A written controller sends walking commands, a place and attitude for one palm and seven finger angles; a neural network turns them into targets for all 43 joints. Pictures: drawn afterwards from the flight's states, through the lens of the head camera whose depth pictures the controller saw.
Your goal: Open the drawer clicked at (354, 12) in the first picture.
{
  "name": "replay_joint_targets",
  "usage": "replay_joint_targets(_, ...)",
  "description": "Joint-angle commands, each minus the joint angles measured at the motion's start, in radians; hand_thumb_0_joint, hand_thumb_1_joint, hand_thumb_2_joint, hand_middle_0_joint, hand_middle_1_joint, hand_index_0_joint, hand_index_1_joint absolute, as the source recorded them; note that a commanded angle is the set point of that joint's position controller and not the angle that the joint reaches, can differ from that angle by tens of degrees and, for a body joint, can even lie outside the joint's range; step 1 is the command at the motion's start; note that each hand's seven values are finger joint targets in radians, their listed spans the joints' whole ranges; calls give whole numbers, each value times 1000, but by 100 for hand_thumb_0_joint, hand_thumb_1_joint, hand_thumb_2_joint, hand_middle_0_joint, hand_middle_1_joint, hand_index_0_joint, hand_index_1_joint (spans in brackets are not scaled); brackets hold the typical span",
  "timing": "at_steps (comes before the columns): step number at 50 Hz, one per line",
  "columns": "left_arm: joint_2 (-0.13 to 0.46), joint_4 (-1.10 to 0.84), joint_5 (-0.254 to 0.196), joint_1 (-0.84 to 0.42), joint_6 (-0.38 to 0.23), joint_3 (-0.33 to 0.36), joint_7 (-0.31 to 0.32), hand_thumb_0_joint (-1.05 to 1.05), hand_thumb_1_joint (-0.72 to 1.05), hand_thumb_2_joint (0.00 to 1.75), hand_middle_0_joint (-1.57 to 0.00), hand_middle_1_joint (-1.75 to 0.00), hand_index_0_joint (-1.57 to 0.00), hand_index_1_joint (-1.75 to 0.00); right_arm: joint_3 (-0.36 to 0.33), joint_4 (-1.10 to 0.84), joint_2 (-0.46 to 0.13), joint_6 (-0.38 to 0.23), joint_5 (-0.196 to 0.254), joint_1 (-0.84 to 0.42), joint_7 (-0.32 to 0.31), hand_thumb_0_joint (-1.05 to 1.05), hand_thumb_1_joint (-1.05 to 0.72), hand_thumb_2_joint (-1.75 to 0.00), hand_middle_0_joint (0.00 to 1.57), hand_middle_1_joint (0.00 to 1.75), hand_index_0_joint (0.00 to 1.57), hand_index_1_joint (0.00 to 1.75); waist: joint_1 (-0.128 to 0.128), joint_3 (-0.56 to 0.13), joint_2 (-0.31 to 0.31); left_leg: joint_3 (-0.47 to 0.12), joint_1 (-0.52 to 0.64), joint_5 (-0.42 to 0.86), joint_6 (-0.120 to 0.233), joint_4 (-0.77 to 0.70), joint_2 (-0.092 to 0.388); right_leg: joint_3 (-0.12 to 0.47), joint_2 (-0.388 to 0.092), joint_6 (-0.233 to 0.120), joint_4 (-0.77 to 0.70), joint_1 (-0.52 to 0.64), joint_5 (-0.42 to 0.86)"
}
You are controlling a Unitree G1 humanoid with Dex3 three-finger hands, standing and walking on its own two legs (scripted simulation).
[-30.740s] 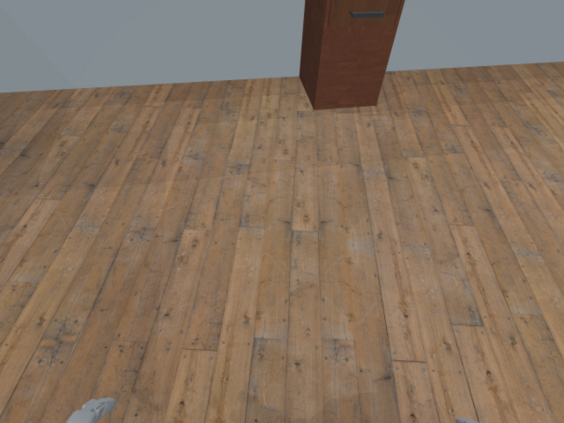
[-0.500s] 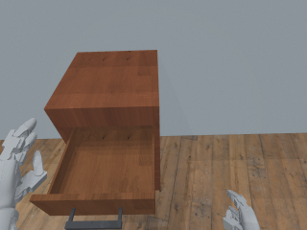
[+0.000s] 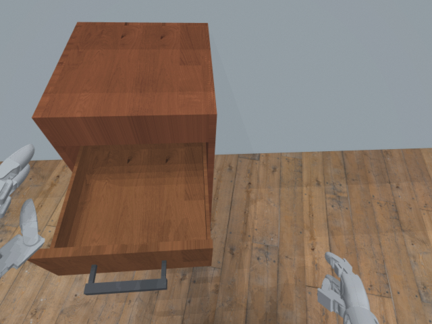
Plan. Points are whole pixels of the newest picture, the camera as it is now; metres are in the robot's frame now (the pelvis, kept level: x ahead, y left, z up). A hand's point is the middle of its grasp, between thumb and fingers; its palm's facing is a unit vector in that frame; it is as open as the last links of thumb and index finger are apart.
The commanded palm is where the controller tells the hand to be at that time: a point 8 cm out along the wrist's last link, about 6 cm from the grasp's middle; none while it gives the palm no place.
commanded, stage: step back with the hand held close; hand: left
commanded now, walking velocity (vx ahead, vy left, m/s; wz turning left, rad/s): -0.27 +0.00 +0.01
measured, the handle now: (128, 276) +0.23 +0.21 -0.18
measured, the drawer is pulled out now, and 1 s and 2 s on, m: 0.30 0.30 0.30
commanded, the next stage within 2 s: stop stepping back and stand still in 0.88 s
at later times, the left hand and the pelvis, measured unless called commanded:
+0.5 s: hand (14, 302) +0.13 +0.23 +0.15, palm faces +0.38 -0.83 -0.42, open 7.4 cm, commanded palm +0.06 +0.27 +0.18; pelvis -0.06 -0.01 -0.01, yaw +2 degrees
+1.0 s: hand out of the picture +0.02 +0.16 +0.15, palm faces +0.28 -0.81 -0.51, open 7.4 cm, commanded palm -0.04 +0.21 +0.18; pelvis -0.17 -0.07 +0.00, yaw +0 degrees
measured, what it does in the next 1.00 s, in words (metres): walks backwards: left foot, then right foot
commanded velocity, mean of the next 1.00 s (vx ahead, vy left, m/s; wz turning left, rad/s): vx -0.34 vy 0.01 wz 0.00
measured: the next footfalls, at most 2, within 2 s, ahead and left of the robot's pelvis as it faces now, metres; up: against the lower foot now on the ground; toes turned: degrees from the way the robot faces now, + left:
left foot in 0.52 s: -0.02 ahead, +0.11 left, +0.00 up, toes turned +1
right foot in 0.74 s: -0.10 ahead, -0.14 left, +0.00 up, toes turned -3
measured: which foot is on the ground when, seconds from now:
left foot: down 0.00-0.34, up 0.36-0.50, down 0.52-0.80, up 0.82-1.00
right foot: down 0.00-0.52, up 0.54-0.72, down 0.74-1.00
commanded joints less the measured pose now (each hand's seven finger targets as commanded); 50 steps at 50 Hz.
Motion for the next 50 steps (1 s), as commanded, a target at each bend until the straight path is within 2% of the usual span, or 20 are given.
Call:
replay_joint_targets(1,105,-182,-3,61,-63,131,39,0,90,90,-20,-30,-20,-30,-41,-153,-121,-66,-14,-77,-7,0,-90,-90,20,30,20,30,4,-224,118,-142,40,303,21,-101,202,3,-57,24,81,83,57)
replay_joint_targets(6,72,-184,12,41,-60,112,65,0,90,90,-20,-30,-20,-30,-35,-137,-127,-110,-50,-50,-22,0,-90,-90,20,30,20,30,-6,-164,165,-221,-172,40,57,-183,260,3,-21,22,213,116,-164)
replay_joint_targets(13,114,-271,14,-1,-64,133,91,0,90,90,-20,-30,-20,-30,-34,-116,-134,-157,-54,-22,-32,0,-90,-90,20,30,20,30,-13,-192,113,-205,-193,-100,37,-72,230,40,-54,11,108,125,-52)
replay_joint_targets(15,82,-243,13,-20,-66,102,87,0,90,90,-20,-30,-20,-30,-30,-132,-117,-153,-47,-25,-29,0,-90,-90,20,30,20,30,-23,-145,-16,-137,-191,-286,-10,62,115,203,-161,-46,-48,6,-82)
replay_joint_targets(18,92,-170,7,-78,-75,105,91,0,90,90,-20,-30,-20,-30,-53,-82,-116,-138,-38,-17,-16,0,-90,-90,20,30,20,30,-22,-120,-167,-41,8,-265,-67,520,9,429,-397,-177,-289,-299,-345)
replay_joint_targets(20,80,-159,11,-61,-83,91,77,0,90,90,-20,-30,-20,-30,-25,-83,-84,-138,-37,-45,-2,0,-90,-90,20,30,20,30,-25,-140,-156,-36,-32,-244,-51,449,48,265,-356,-158,-180,-154,-17)
replay_joint_targets(22,108,-138,14,-43,-88,115,73,0,90,90,-20,-30,-20,-30,-4,-77,-68,-124,-28,-65,-8,0,-90,-90,20,30,20,30,-16,-114,-82,9,-42,-189,-48,145,49,131,-250,-89,-87,-49,182)
replay_joint_targets(24,111,-197,14,-61,-97,106,70,0,90,90,-20,-30,-20,-30,-9,-71,-86,-119,-21,-64,-16,0,-90,-90,20,30,20,30,-18,-112,78,-27,-11,103,-33,-189,104,36,-147,-11,83,36,239)
replay_joint_targets(25,117,-236,18,-71,-109,107,67,0,90,90,-20,-30,-20,-30,-24,-85,-107,-128,-25,-71,-12,0,-90,-90,20,30,20,30,-9,-126,213,-200,-18,345,23,-184,260,3,-76,27,204,12,163)
replay_joint_targets(26,128,-255,27,-72,-113,117,64,0,90,90,-20,-30,-20,-30,-31,-85,-85,-147,-28,-47,1,0,-90,-90,20,30,20,30,-7,-194,235,-216,85,582,58,-100,343,16,-67,27,293,-84,-35)
replay_joint_targets(27,124,-260,12,-35,-128,117,58,0,90,90,-20,-30,-20,-30,-42,-79,-98,-169,-23,-22,16,0,-90,-90,20,30,20,30,-1,-236,191,-159,154,661,68,-79,352,25,-57,25,343,-115,-158)
replay_joint_targets(29,126,-286,4,18,-120,141,50,0,90,90,-20,-30,-20,-30,-36,-84,-81,-190,-44,-43,20,0,-90,-90,20,30,20,30,8,-254,265,-210,46,575,97,-114,373,29,-50,30,438,-92,-264)
replay_joint_targets(33,96,-324,-3,24,-105,125,48,0,90,90,-20,-30,-20,-30,-50,-59,-106,-188,-35,-41,36,0,-90,-90,20,30,20,30,2,-258,200,-92,193,714,52,-17,331,-19,-39,36,230,-104,-106)
replay_joint_targets(38,109,-216,6,20,-120,156,19,0,90,90,-20,-30,-20,-30,-48,-65,-123,-160,-39,-82,40,0,-90,-90,20,30,20,30,10,-193,147,-44,14,329,2,23,276,-45,-58,44,-21,91,160)
replay_joint_targets(39,107,-208,8,0,-127,147,14,0,90,90,-20,-30,-20,-30,-44,-71,-114,-149,-30,-78,42,0,-90,-90,20,30,20,30,4,-204,51,1,-1,254,-23,88,218,-18,-95,38,-58,111,342)
replay_joint_targets(40,105,-183,8,-4,-125,133,13,0,90,90,-20,-30,-20,-30,-58,-87,-98,-141,-13,-63,44,0,-90,-90,20,30,20,30,-11,-248,-133,84,-36,68,-64,208,121,95,-208,13,-67,112,566)
replay_joint_targets(41,105,-165,-1,11,-123,128,17,0,90,90,-20,-30,-20,-30,-70,-107,-96,-138,3,-73,43,0,-90,-90,20,30,20,30,-10,-261,-248,65,-105,-228,-75,398,35,234,-342,-40,-96,90,666)
replay_joint_targets(42,108,-133,-9,54,-122,143,24,0,90,90,-20,-30,-20,-30,-74,-103,-89,-129,5,-83,37,0,-90,-90,20,30,20,30,-1,-262,-224,-16,-139,-301,-68,557,26,247,-398,-60,-113,71,625)
replay_joint_targets(44,95,-99,-4,102,-103,154,37,0,90,90,-20,-30,-20,-30,-45,-96,-41,-100,-10,-96,20,0,-90,-90,20,30,20,30,-9,-259,-130,-54,-186,-300,-80,576,54,207,-369,-106,-88,73,552)
replay_joint_targets(50,88,-173,17,26,-88,90,75,0,90,90,-20,-30,-20,-30,-10,-89,-71,-57,-29,-55,-21,0,-90,-90,20,30,20,30,-21,-211,-105,44,-28,-228,-43,64,24,128,-241,-42,-144,121,301)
